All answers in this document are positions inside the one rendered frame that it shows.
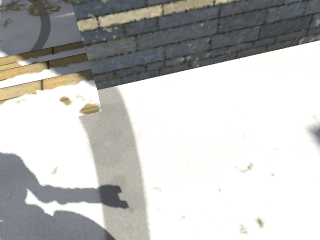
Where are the stairs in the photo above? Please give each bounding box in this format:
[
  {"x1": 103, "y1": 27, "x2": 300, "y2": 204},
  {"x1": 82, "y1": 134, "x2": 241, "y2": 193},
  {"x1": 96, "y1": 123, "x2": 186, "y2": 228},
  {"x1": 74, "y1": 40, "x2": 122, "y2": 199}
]
[{"x1": 0, "y1": 41, "x2": 91, "y2": 89}]

